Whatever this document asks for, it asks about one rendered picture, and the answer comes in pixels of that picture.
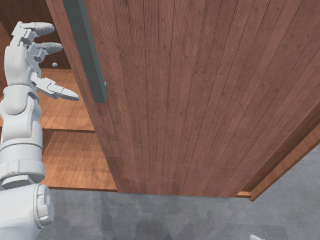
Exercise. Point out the handle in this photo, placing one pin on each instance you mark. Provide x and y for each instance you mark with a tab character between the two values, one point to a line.
79	22

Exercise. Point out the robot left forearm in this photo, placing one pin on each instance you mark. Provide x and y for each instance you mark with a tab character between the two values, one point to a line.
21	142

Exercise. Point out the left robot upper arm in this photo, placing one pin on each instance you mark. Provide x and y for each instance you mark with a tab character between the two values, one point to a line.
25	211

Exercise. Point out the left robot hand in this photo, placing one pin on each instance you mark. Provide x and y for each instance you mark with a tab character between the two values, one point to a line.
20	62

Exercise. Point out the wardrobe door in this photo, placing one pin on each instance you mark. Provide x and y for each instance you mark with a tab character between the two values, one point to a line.
200	93
303	129

